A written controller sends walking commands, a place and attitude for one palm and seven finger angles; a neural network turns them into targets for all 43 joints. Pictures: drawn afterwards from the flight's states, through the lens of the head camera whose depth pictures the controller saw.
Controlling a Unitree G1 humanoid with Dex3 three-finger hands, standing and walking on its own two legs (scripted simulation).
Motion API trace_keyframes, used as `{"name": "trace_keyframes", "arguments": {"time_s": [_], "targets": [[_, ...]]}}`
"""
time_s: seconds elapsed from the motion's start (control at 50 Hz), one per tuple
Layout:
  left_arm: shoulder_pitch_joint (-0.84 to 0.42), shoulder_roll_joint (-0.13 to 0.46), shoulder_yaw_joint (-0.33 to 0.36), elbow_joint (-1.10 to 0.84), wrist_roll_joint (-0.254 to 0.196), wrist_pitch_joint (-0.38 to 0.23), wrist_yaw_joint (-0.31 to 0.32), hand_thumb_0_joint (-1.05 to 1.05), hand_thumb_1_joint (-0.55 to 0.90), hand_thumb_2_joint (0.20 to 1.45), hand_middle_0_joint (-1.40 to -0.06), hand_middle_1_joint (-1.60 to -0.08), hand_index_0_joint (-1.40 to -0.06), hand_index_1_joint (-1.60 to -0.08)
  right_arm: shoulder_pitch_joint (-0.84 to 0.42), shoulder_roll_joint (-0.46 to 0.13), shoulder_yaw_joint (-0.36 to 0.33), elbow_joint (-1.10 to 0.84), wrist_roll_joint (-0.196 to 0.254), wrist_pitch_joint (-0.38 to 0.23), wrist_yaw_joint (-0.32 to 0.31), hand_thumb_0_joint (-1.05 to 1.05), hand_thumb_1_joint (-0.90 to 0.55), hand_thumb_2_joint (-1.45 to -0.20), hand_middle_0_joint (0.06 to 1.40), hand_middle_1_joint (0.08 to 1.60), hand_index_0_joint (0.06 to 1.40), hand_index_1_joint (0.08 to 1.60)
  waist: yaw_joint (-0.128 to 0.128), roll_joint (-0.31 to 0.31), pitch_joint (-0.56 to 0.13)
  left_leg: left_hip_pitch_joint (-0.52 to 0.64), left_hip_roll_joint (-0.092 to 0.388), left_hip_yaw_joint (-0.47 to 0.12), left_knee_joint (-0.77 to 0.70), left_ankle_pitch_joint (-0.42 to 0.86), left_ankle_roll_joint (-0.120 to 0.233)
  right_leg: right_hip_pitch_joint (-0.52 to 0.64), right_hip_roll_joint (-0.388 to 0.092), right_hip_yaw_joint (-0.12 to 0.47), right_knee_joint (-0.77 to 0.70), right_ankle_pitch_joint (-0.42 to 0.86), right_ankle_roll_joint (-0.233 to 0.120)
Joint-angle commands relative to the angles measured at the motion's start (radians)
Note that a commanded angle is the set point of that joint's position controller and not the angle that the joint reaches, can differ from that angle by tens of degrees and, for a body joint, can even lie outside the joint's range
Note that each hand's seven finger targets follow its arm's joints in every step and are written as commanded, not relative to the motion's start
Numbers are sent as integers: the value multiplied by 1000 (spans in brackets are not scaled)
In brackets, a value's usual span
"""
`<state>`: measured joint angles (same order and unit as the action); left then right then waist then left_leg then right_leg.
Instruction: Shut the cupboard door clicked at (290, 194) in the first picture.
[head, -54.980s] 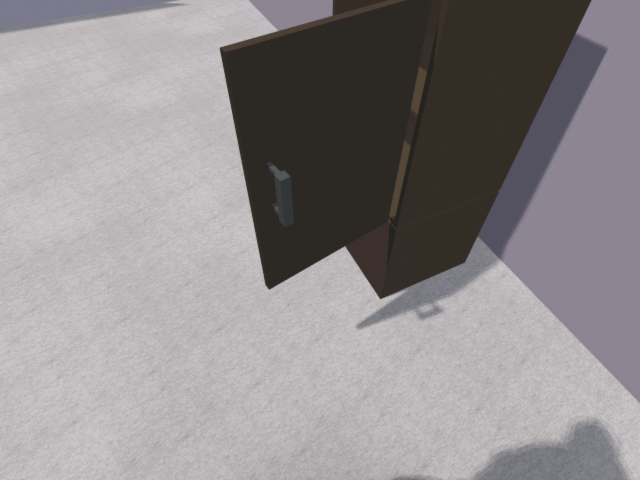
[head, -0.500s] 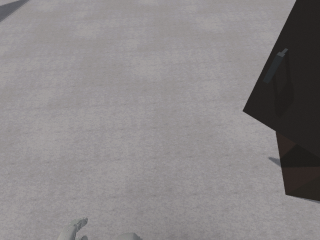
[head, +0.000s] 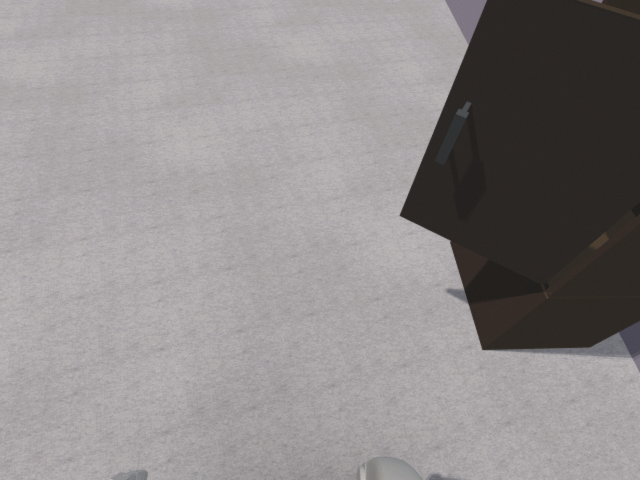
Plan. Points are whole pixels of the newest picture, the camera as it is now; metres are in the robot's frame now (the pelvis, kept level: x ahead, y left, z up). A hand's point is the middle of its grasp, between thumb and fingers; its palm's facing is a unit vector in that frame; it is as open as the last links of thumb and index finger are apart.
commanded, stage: turn to face it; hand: left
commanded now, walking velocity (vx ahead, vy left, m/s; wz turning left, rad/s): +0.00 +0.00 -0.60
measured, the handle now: (454, 133) +0.75 -0.22 -0.03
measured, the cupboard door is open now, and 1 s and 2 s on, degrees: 57 57 57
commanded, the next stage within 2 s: take the last steps up to it in 0.74 s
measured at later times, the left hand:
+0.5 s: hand (225, 460) +0.16 +0.14 -0.17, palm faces -0.26 -0.94 -0.22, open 7.4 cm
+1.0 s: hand (243, 418) +0.21 +0.12 -0.17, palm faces -0.44 -0.87 -0.22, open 7.4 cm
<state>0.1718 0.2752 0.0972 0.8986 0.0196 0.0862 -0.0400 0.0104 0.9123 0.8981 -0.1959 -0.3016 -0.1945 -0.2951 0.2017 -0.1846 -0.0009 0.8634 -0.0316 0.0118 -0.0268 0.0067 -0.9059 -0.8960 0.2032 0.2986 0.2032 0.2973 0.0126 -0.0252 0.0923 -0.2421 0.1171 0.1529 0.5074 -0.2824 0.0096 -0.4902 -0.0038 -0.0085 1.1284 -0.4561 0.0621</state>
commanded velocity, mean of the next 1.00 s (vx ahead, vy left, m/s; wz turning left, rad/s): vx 0.05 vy -0.01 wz -0.35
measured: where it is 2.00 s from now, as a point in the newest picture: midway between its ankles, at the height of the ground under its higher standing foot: (362, 455)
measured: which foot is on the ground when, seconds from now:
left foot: down 0.00-0.22, up 0.24-0.58, down 0.60-1.00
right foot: up 0.00-0.20, down 0.22-0.60, up 0.62-1.00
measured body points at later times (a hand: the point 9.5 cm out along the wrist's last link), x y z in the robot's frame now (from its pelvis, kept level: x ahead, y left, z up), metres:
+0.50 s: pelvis +0.02 -0.03 -0.01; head +0.07 -0.04 +0.44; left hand +0.17 +0.18 -0.15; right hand +0.03 -0.30 -0.15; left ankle +0.06 +0.11 -0.69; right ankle -0.02 -0.15 -0.74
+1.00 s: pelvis +0.05 -0.02 -0.01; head +0.08 -0.04 +0.44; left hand +0.24 +0.17 -0.15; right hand -0.05 -0.24 -0.16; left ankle +0.08 +0.10 -0.74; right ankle -0.03 -0.11 -0.74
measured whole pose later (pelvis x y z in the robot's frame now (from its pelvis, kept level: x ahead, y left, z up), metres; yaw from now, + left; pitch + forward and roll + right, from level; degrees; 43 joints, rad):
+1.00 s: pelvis +0.05 -0.02 -0.01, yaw -26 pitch +1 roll -1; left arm 0.18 0.22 0.06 0.96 0.03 0.06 -0.03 0.01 0.91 0.90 -0.19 -0.30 -0.19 -0.29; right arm 0.30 -0.19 -0.03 1.00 -0.03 0.02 -0.02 0.01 -0.90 -0.90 0.20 0.30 0.20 0.30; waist -0.03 0.02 0.04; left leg -0.23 0.12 0.18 0.56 -0.34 -0.02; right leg -0.24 -0.01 -0.06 0.58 -0.37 0.01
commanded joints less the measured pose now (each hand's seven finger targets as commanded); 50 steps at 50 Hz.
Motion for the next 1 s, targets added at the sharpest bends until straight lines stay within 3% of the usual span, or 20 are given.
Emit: {"name": "trace_keyframes", "arguments": {"time_s": [0.0, 0.1, 0.16, 0.18, 0.2, 0.22, 0.24, 0.26, 0.32, 0.48, 0.54, 0.58, 0.6, 0.66, 0.72, 0.82, 0.9, 0.94, 0.96, 0.98], "targets": [[-59, 30, 6, -106, 0, -24, -6, 0, 900, 900, -200, -300, -200, -300, 66, -222, -75, -36, 1, -12, -17, 0, -900, -900, 200, 300, 200, 300, -43, 213, -120, 197, 233, -102, -146, 455, 115, -55, -35, -32, -121, 22, -1], [-72, 25, -4, -109, 1, -38, -5, 0, 900, 900, -200, -300, -200, -300, 68, -250, -94, -16, -1, -6, -2, 0, -900, -900, 200, 300, 200, 300, -56, 271, -136, 173, 249, -46, -66, 485, 96, 92, -4, -100, -393, 35, -31], [62, 75, 10, -69, 4, -51, 3, 0, 900, 900, -200, -300, -200, -300, 19, -250, -100, -25, 11, -1, 6, 0, -900, -900, 200, 300, 200, 300, 29, 149, -183, 33, 200, 28, 128, 319, 6, 361, -15, -76, -682, 309, -69], [124, 177, 27, -52, 14, -65, 16, 0, 900, 900, -200, -300, -200, -300, 18, -184, -87, -50, 21, 2, 12, 0, -900, -900, 200, 300, 200, 300, 58, -118, -204, -171, 92, 85, 334, 26, -55, 529, -211, 181, -767, 503, -142], [171, 250, 40, -33, 6, -72, 33, 0, 900, 900, -200, -300, -200, -300, -39, -139, -69, -95, 19, 8, 11, 0, -900, -900, 200, 300, 200, 300, 84, -277, -183, -361, -27, 21, 557, -383, -88, 528, -389, 422, -767, 836, -255], [178, 245, 37, -29, -3, -69, 45, 0, 900, 900, -200, -300, -200, -300, -42, -161, -66, -90, 23, 24, 2, 0, -900, -900, 200, 300, 200, 300, 78, -203, -177, -367, -7, -110, 663, -354, -76, 465, -409, 394, -781, 749, -311], [120, 206, 34, -48, 0, -66, 53, 0, 900, 900, -200, -300, -200, -300, -65, -144, -68, -89, 20, 24, 1, 0, -900, -900, 200, 300, 200, 300, 55, -163, -123, -431, 3, -146, 690, -287, -74, 453, -344, 347, -784, 686, -293], [71, 185, 29, -57, 1, -67, 57, 0, 900, 900, -200, -300, -200, -300, -59, -150, -67, -76, 17, 21, -2, 0, -900, -900, 200, 300, 200, 300, 33, -250, -119, -451, 8, -152, 698, -247, -82, 445, -309, 353, -779, 670, -274], [-10, 130, 7, -85, -1, -72, 56, 0, 900, 900, -200, -300, -200, -300, -3, -155, -68, -34, 15, 23, 9, 0, -900, -900, 200, 300, 200, 300, -20, -155, -148, -327, -3, -140, 633, -114, -97, 364, -219, 199, -752, 683, -233], [4, 150, 16, -68, 12, -66, 49, 0, 900, 900, -200, -300, -200, -300, -10, -125, -61, -39, 22, 13, 7, 0, -900, -900, 200, 300, 200, 300, -9, -136, -130, -171, -64, -111, 275, -130, -82, 288, -217, 278, -747, 547, -251], [-23, 118, 12, -63, -3, -57, 49, 0, 900, 900, -200, -300, -200, -300, 95, -137, -58, 3, 23, -9, -2, 0, -900, -900, 200, 300, 200, 300, -55, -86, -157, 72, -75, -113, -62, 110, -70, 188, -141, 247, -630, 497, -164], [50, 17, -9, -75, -16, -50, 41, 0, 900, 900, -200, -300, -200, -300, 128, -291, -81, -1, 4, -23, -11, 0, -900, -900, 200, 300, 200, 300, -41, 364, -183, 215, 289, -471, -198, 382, 76, -31, 57, 42, -309, -82, -54], [30, 46, -11, -75, -7, -48, 44, 0, 900, 900, -200, -300, -200, -300, 126, -288, -77, -9, 2, -13, -12, 0, -900, -900, 200, 300, 200, 300, -54, 301, -163, 122, 334, -481, -190, 389, 140, 8, 27, 74, -151, -160, -55], [10, 49, 6, -44, 1, -38, 32, 0, 900, 900, -200, -300, -200, -300, 59, -203, -52, -15, -4, -20, -28, 0, -900, -900, 200, 300, 200, 300, -20, 234, -88, 57, 230, -327, -187, 510, 128, -28, -3, 82, 17, -35, -32], [26, 17, -5, -28, -3, -38, 23, 0, 900, 900, -200, -300, -200, -300, 57, -187, -50, -1, -1, -23, -30, 0, -900, -900, 200, 300, 200, 300, -13, 192, -136, 165, 178, -195, -140, 641, 122, -27, -8, 37, -51, 11, -19], [-28, -11, -19, -31, -2, -39, 25, 0, 900, 900, -200, -300, -200, -300, 123, -188, -64, 49, -1, -15, -22, 0, -900, -900, 200, 300, 200, 300, -49, 216, -156, 200, 196, -159, -125, 622, 135, 47, -15, -14, -260, 6, -25], [-16, -16, -26, -13, 3, -49, 14, 0, 900, 900, -200, -300, -200, -300, 132, -211, -78, 79, -6, -9, -10, 0, -900, -900, 200, 300, 200, 300, -56, 217, -145, 140, 217, -195, -153, 217, 125, 163, 14, -75, -454, 18, -52], [47, -5, -17, 15, 7, -55, 6, 0, 900, 900, -200, -300, -200, -300, 96, -216, -80, 85, -1, -8, -6, 0, -900, -900, 200, 300, 200, 300, -13, 166, -126, 16, 187, -166, -128, -46, 83, 316, 27, -95, -639, 149, -66], [102, 29, -7, 37, 10, -62, 8, 0, 900, 900, -200, -300, -200, -300, 83, -194, -78, 84, 4, -10, -2, 0, -900, -900, 200, 300, 200, 300, 17, 80, -112, -98, 136, -120, -49, -153, 47, 443, -3, -42, -739, 152, -84], [180, 101, 7, 64, 17, -77, 18, 0, 900, 900, -200, -300, -200, -300, 64, -132, -64, 65, 15, -13, 4, 0, -900, -900, 200, 300, 200, 300, 57, -136, -120, -287, 20, -3, 159, -281, -7, 583, -180, 207, -864, -3, -156]]}}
